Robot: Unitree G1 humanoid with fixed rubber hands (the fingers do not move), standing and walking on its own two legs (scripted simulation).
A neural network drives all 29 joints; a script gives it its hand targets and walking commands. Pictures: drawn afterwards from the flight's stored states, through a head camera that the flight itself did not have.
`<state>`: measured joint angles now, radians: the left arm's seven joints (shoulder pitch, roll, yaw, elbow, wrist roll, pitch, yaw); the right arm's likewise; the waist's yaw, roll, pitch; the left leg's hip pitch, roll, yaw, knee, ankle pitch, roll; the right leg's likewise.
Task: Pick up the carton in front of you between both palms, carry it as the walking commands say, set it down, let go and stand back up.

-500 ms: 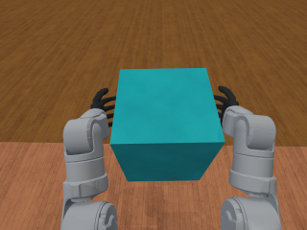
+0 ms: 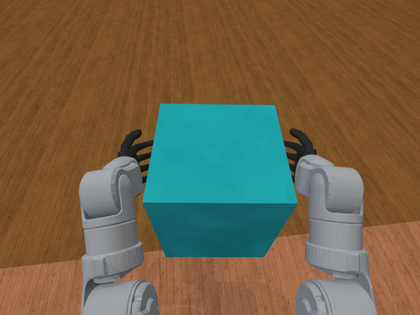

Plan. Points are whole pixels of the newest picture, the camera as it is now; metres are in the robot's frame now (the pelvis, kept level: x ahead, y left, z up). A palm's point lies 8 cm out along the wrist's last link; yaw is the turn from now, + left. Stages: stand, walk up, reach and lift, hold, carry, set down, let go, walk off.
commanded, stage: carry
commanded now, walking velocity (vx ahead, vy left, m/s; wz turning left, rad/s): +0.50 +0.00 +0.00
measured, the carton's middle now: (216, 186) +0.37 -0.03 +0.06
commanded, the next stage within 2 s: none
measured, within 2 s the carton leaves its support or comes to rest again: neither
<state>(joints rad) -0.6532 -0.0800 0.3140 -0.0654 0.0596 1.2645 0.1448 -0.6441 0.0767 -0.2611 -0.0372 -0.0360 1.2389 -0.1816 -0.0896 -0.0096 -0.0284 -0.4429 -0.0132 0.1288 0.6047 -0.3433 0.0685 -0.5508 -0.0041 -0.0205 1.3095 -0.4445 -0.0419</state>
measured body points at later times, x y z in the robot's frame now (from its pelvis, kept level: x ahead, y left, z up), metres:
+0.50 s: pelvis +0.29 -0.03 +0.04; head +0.32 -0.04 +0.49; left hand +0.64 +0.15 +0.19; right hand +0.68 -0.15 +0.18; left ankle +0.34 +0.09 -0.61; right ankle +0.28 -0.12 -0.70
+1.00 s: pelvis +0.59 +0.01 +0.07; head +0.62 +0.01 +0.52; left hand +0.97 +0.14 +0.22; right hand +0.96 -0.17 +0.23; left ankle +0.53 +0.09 -0.67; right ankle +0.72 -0.11 -0.63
